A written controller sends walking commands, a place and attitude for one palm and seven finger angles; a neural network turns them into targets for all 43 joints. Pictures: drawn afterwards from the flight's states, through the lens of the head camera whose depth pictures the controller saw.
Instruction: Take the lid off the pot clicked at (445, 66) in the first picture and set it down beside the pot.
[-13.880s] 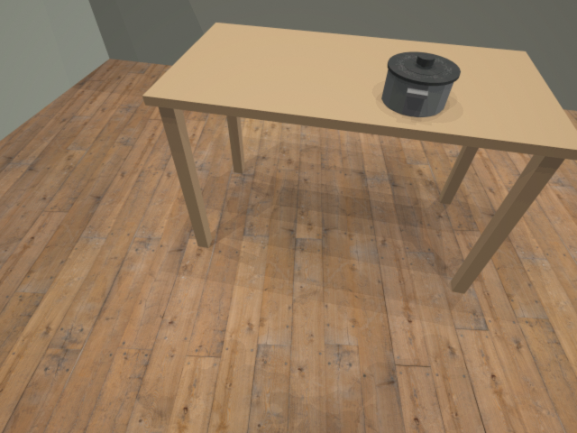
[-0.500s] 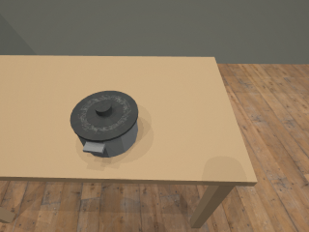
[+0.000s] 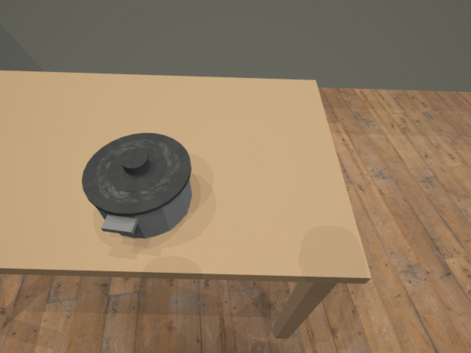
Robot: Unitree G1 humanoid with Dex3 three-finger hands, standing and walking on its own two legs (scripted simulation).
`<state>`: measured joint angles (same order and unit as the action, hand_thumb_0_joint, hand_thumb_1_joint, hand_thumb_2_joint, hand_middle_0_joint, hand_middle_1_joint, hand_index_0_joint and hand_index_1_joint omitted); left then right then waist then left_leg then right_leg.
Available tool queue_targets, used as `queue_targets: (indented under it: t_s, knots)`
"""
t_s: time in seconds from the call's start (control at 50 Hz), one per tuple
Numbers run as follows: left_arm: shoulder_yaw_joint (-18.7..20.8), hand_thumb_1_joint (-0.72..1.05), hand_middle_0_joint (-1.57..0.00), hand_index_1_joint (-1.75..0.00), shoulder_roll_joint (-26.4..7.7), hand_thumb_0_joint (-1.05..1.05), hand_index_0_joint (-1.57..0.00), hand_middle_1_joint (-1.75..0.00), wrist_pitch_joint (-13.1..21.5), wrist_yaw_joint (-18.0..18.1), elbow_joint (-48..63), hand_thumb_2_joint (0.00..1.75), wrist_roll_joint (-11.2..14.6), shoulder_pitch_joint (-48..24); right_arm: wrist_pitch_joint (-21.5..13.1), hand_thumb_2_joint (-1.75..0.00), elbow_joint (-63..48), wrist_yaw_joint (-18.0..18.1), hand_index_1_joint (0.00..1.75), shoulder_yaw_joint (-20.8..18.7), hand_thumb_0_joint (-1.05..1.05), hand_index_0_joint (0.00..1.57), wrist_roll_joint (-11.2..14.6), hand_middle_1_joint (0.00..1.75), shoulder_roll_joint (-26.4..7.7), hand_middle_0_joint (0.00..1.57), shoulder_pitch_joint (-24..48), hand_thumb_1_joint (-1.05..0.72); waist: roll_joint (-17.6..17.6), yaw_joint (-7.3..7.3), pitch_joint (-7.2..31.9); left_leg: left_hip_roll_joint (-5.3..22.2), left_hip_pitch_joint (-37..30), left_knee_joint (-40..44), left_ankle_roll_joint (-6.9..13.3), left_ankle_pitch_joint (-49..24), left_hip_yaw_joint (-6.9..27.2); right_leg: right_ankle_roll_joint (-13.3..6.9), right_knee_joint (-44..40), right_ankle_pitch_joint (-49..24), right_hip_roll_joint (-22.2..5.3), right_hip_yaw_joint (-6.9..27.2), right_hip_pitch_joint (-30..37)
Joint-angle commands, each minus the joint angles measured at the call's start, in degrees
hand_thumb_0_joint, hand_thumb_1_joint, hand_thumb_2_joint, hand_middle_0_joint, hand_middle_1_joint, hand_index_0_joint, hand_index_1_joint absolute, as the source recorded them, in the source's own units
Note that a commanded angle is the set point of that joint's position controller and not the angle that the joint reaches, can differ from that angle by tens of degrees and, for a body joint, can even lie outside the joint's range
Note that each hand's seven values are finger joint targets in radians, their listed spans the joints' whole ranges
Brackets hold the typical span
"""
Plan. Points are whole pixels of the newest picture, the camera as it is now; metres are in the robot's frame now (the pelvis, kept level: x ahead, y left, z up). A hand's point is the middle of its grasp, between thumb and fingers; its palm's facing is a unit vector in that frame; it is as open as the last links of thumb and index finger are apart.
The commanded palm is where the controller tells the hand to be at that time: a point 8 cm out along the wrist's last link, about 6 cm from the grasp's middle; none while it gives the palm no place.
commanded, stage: look again from close up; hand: left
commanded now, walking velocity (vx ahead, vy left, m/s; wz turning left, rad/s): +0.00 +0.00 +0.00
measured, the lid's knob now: (135, 161) +0.40 +0.21 +0.09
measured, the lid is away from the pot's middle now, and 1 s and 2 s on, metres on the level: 0.00 0.00 0.00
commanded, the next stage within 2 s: shuffle to correct the standing spot in 0.54 s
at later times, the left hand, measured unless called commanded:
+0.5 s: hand out of the picture -0.01 +0.16 -0.17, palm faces +0.00 -0.98 -0.19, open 7.3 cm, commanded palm none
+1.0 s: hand out of the picture -0.03 +0.20 -0.18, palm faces +0.01 -0.97 -0.24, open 7.4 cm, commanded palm none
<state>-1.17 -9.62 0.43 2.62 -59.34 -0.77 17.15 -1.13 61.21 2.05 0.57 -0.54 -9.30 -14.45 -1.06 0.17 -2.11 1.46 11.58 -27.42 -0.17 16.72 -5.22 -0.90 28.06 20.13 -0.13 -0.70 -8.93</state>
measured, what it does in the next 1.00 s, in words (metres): stands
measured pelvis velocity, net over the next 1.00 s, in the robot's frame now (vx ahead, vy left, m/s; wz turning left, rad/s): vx -0.04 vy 0.02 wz -0.01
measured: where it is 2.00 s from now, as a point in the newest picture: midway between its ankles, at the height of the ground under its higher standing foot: outside the picture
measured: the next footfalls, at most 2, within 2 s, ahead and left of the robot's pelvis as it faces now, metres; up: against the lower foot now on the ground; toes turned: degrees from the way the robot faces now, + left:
right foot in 1.50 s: -0.13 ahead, -0.05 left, +0.00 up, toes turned +0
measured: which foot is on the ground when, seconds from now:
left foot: down 0.00-1.00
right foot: down 0.00-1.00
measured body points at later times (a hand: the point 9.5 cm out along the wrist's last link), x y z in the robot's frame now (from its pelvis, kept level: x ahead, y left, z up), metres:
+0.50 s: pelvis +0.00 -0.01 +0.00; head +0.02 +0.00 +0.45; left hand -0.01 +0.21 -0.16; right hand +0.00 -0.23 -0.15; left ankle -0.03 +0.12 -0.74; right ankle -0.06 -0.11 -0.74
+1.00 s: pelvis -0.04 +0.02 +0.00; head +0.00 +0.02 +0.44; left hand -0.03 +0.25 -0.16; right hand -0.02 -0.21 -0.16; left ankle -0.03 +0.12 -0.74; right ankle -0.06 -0.11 -0.74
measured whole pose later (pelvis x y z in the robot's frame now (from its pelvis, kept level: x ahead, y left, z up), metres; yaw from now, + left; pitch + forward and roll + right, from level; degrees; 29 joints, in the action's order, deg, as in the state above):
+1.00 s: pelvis -0.04 +0.02 +0.00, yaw -1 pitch +0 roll +0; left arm 0.2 -10.3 -1.1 3.1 -57.3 -1.0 15.9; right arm 1.2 58.0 2.0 -0.6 -0.4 -9.4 -14.2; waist -0.6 1.0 -4.8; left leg 1.1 16.3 -30.8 1.3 14.9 -6.4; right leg 0.0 31.9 18.1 -0.8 0.4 -14.2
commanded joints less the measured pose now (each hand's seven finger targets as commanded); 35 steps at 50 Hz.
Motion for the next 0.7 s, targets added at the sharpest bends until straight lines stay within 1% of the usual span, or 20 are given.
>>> queue_targets:
  t_s: [0.0,0.02,0.04,0.08,0.14,0.18,0.2,0.24,0.28,0.3,0.38,0.4,0.44,0.48,0.5,0.58,0.6,0.62,0.64,0.68]
  knots:
    - [1.26,0.9,-0.2,-0.3,-6.02,0.0,-0.2,-0.3,1.23,0.05,1.5,0.9,0.34,4.56,-0.88,-0.9,-1.22,0.11,0.3,-0.79,0.0,0.2,0.34,0.3,-4.88,0.2,-3.31,-0.9,-0.31,-0.12,0.97,5.8,-4.11,2.73,1.91,-18.11,5.33,-1.5,-4.52,-25.58,-6.74,5.57,-1.94]
    - [1.21,0.9,-0.2,-0.3,-5.8,0.0,-0.2,-0.3,1.22,0.07,1.39,0.9,0.35,4.7,-0.83,-0.9,-1.13,0.14,0.3,-0.74,0.0,0.2,0.36,0.3,-5.21,0.2,-3.08,-0.9,0.06,-0.07,0.6,5.8,-3.94,2.7,1.77,-17.72,5.24,-1.46,-4.62,-25.42,-6.9,5.92,-2.26]
    - [1.22,0.9,-0.2,-0.3,-5.62,0.0,-0.2,-0.3,1.26,0.13,1.3,0.9,0.3,4.87,-0.81,-0.9,-1.02,0.17,0.3,-0.68,0.0,0.2,0.37,0.3,-4.89,0.2,-3.17,-0.9,-0.58,-0.13,0.73,5.87,-4.11,2.88,1.78,-17.71,5.25,-1.47,-4.8,-26.08,-6.94,6.1,-2.07]
    - [1.14,0.9,-0.2,-0.3,-5.47,0.0,-0.2,-0.3,1.33,0.15,1.0,0.9,0.35,5.19,-0.83,-0.9,-0.6,0.21,0.3,-0.53,0.0,0.2,0.39,0.3,-4.67,0.2,-3.34,-0.9,0.44,-0.13,1.06,5.92,-4.49,3.02,1.69,-17.96,4.99,-1.44,-5.03,-27.06,-7.08,6.25,-1.6]
    - [1.15,0.9,-0.2,-0.3,-5.44,0.0,-0.2,-0.3,1.29,0.12,0.74,0.9,0.38,5.12,-0.82,-0.9,-0.2,0.28,0.3,-0.49,0.0,0.2,0.5,0.3,-4.55,0.2,-3.73,-0.9,-0.63,-0.13,0.81,6.05,-4.18,3.29,1.73,-17.64,5.06,-1.3,-5.46,-26.73,-7.05,5.91,-1.19]
    - [1.1,0.9,-0.2,-0.3,-5.15,0.0,-0.2,-0.3,1.31,0.15,0.53,0.9,0.42,5.31,-0.84,-0.9,0.18,0.35,0.3,-0.4,0.0,0.2,0.45,0.3,-4.4,0.2,-3.88,-0.9,0.54,-0.16,1.29,6.08,-4.78,3.41,1.67,-18.07,4.99,-1.38,-5.54,-27.21,-7.11,6.06,-0.92]
    - [1.17,0.9,-0.2,-0.3,-5.47,0.0,-0.2,-0.3,1.27,0.04,0.46,0.9,0.48,5.24,-0.88,-0.9,0.31,0.36,0.3,-0.37,0.0,0.2,0.5,0.3,-4.24,0.2,-4.02,-0.9,-0.42,-0.06,0.86,6.13,-4.62,3.59,1.87,-17.89,5.28,-1.35,-5.74,-26.52,-6.78,5.79,-0.9]
    - [1.08,0.9,-0.2,-0.3,-5.06,0.0,-0.2,-0.3,1.23,0.11,0.23,0.9,0.44,5.21,-0.85,-0.9,0.41,0.43,0.3,-0.29,0.0,0.2,0.52,0.3,-4.35,0.2,-4.0,-0.9,0.51,-0.13,0.56,6.25,-4.72,3.59,1.79,-18.59,5.09,-1.3,-5.89,-26.82,-6.99,5.98,-1.19]
    - [1.05,0.9,-0.2,-0.3,-4.87,0.0,-0.2,-0.3,1.23,0.12,-0.12,0.9,0.44,5.48,-0.83,-0.9,0.74,0.48,0.3,-0.23,0.0,0.2,0.55,0.3,-4.04,0.2,-4.16,-0.9,1.23,-0.1,0.11,6.29,-4.76,3.84,1.78,-18.23,5.0,-1.24,-6.25,-26.18,-6.99,6.09,-1.39]
    - [1.07,0.9,-0.2,-0.3,-5.23,0.0,-0.2,-0.3,1.18,0.0,-0.09,0.9,0.48,5.4,-0.82,-0.9,0.82,0.43,0.3,-0.16,0.0,0.2,0.6,0.3,-3.93,0.2,-4.36,-0.9,-0.2,-0.04,-0.5,6.3,-4.15,4.17,1.92,-17.0,5.17,-1.23,-6.62,-25.14,-6.74,5.76,-1.33]
    - [0.93,0.9,-0.2,-0.3,-4.67,0.0,-0.2,-0.3,1.2,0.07,-0.5,0.9,0.42,5.49,-0.79,-0.9,1.14,0.47,0.3,-0.08,0.0,0.2,0.57,0.3,-3.96,0.2,-4.63,-0.9,0.48,-0.17,-0.2,6.27,-4.33,4.41,1.78,-16.52,5.08,-1.22,-6.84,-25.3,-6.87,6.28,-1.34]
    - [0.95,0.9,-0.2,-0.3,-4.93,0.0,-0.2,-0.3,1.15,-0.04,-0.47,0.9,0.53,5.31,-0.85,-0.9,1.43,0.45,0.3,-0.12,0.0,0.2,0.57,0.3,-3.78,0.2,-4.91,-0.9,-0.63,-0.12,-0.38,6.41,-4.25,4.71,1.95,-16.13,5.31,-1.32,-6.81,-23.92,-6.6,5.79,-1.3]
    - [0.91,0.9,-0.2,-0.3,-4.52,0.0,-0.2,-0.3,1.07,0.01,-0.57,0.9,0.44,5.57,-0.86,-0.9,1.35,0.47,0.3,-0.06,0.0,0.2,0.6,0.3,-3.92,0.2,-4.82,-0.9,0.72,-0.08,-0.66,6.4,-4.18,4.57,2.0,-16.43,5.15,-1.16,-7.14,-22.77,-6.71,6.01,-1.71]
    - [0.83,0.9,-0.2,-0.3,-4.39,0.0,-0.2,-0.3,1.15,0.06,-0.82,0.9,0.44,5.71,-0.86,-0.9,1.55,0.49,0.3,-0.04,0.0,0.2,0.62,0.3,-3.89,0.2,-4.91,-0.9,0.37,-0.05,-0.62,6.35,-4.33,4.64,2.02,-16.5,5.31,-1.13,-7.2,-23.33,-6.73,6.17,-1.7]
    - [0.88,0.9,-0.2,-0.3,-4.66,0.0,-0.2,-0.3,1.08,-0.07,-0.78,0.9,0.51,5.5,-0.91,-0.9,1.67,0.47,0.3,0.01,0.0,0.2,0.66,0.3,-3.68,0.2,-5.31,-0.9,-0.54,-0.07,-1.02,6.48,-3.97,5.04,2.19,-15.76,5.45,-1.27,-7.22,-22.02,-6.46,5.73,-1.66]
    - [0.81,0.9,-0.2,-0.3,-4.11,0.0,-0.2,-0.3,1.05,0.01,-1.13,0.9,0.47,5.81,-0.95,-0.9,1.96,0.5,0.3,0.05,0.0,0.2,0.61,0.3,-3.56,0.2,-5.55,-0.9,1.71,-0.04,-0.71,6.43,-4.37,5.01,2.3,-16.03,5.46,-1.2,-7.35,-20.1,-6.52,5.93,-2.21]
    - [0.86,0.9,-0.2,-0.3,-4.28,0.0,-0.2,-0.3,1.02,-0.1,-1.22,0.9,0.49,5.76,-1.03,-0.9,2.07,0.5,0.3,0.04,0.0,0.2,0.64,0.3,-3.4,0.2,-5.81,-0.9,0.9,-0.01,-0.75,6.56,-4.34,5.22,2.52,-15.89,5.55,-1.27,-7.36,-19.39,-6.28,5.64,-2.14]
    - [0.81,0.9,-0.2,-0.3,-4.04,0.0,-0.2,-0.3,0.99,-0.07,-1.29,0.9,0.47,5.96,-1.02,-0.9,2.03,0.48,0.3,0.01,0.0,0.2,0.63,0.3,-3.67,0.2,-5.69,-0.9,1.32,0.1,-0.99,6.46,-4.03,5.02,2.45,-15.6,5.53,-1.15,-7.4,-18.95,-6.44,5.82,-2.4]
    - [0.84,0.9,-0.2,-0.3,-4.17,0.0,-0.2,-0.3,1.02,0.01,-1.16,0.9,0.43,5.82,-1.0,-0.9,1.94,0.5,0.3,0.07,0.0,0.2,0.72,0.3,-3.64,0.2,-5.49,-0.9,0.97,0.14,-1.84,6.41,-3.46,5.17,2.44,-16.69,5.77,-1.25,-7.3,-20.66,-6.6,6.15,-2.73]
    - [1.06,0.9,-0.2,-0.3,-4.72,0.0,-0.2,-0.3,0.99,0.24,-0.8,0.9,0.4,5.88,-0.87,-0.9,1.43,0.58,0.3,-0.11,0.0,0.2,0.87,0.3,-3.87,0.2,-5.6,-0.9,1.48,0.24,-1.29,6.55,-3.59,4.6,2.34,-19.85,5.75,-1.62,-5.94,-24.9,-7.24,6.87,-2.72]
